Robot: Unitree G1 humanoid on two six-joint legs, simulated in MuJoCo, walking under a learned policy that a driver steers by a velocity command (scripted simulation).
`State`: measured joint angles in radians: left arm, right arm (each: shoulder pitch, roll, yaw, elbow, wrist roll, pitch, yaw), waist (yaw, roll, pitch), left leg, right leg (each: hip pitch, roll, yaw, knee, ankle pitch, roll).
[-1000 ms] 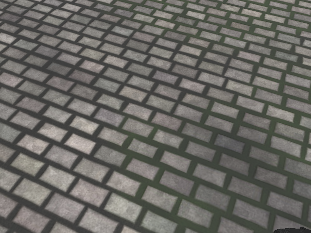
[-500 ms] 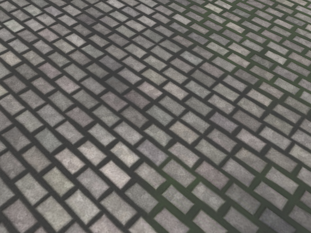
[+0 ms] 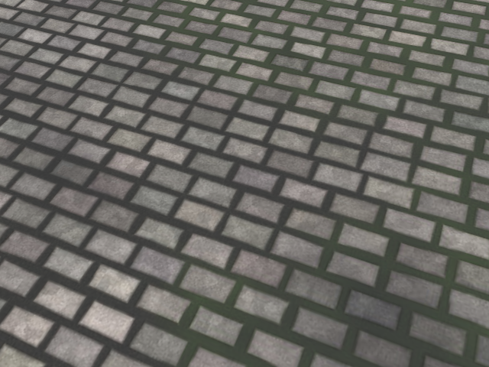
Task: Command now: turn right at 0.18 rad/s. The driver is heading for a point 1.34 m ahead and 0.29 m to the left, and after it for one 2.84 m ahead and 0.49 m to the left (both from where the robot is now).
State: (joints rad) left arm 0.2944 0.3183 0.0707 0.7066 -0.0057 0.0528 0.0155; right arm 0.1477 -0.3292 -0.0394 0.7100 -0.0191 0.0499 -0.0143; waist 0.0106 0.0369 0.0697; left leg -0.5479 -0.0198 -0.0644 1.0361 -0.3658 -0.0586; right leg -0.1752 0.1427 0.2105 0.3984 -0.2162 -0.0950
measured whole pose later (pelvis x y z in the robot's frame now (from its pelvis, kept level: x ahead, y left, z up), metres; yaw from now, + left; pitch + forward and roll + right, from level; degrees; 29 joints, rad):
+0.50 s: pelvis +0.02 +0.04 -0.01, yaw +19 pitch +0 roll +0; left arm 0.18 0.32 0.04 0.74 0.03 0.05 0.04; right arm 0.22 -0.32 -0.06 0.72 0.01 0.05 0.01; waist 0.00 -0.04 0.09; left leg -0.22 -0.12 -0.07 0.54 -0.31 0.09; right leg -0.39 0.06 0.03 1.07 -0.51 0.02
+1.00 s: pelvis +0.07 +0.03 -0.02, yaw +10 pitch +0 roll +0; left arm 0.20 0.30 0.04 0.73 0.00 0.06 -0.02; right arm 0.22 -0.30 -0.03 0.78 -0.02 0.03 -0.04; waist 0.00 0.03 0.07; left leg -0.14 -0.04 0.06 0.56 -0.40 0.05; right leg -0.25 0.04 -0.03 0.62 -0.40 -0.05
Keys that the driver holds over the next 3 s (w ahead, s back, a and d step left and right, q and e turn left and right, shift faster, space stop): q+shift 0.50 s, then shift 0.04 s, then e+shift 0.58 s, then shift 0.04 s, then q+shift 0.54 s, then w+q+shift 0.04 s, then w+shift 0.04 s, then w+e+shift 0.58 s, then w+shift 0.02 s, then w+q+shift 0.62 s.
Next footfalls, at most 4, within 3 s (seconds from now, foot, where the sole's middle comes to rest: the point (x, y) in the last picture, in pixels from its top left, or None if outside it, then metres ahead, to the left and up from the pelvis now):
0.40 left None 0.02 0.11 -0.78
1.00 right None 0.11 -0.05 -0.78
1.64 left None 0.13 0.14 -0.78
2.26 right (254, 309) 0.59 0.06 -0.78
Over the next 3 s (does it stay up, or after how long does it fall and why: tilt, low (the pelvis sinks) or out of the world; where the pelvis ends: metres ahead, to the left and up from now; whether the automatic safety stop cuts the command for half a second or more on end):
stays up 1.12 0.16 -0.01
